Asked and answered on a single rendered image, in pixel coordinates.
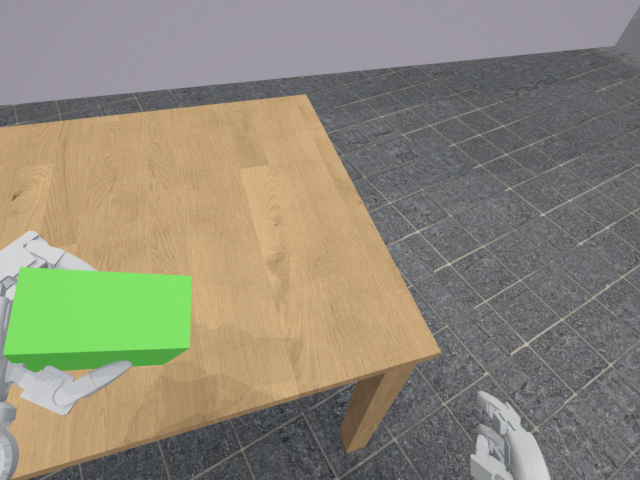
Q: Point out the table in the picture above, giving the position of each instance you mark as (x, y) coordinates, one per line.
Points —
(293, 291)

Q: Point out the robot right hand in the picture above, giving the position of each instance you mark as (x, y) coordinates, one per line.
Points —
(516, 457)

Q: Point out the robot left hand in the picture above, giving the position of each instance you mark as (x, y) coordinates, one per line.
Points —
(50, 388)

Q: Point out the sponge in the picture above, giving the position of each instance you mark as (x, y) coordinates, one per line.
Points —
(77, 319)

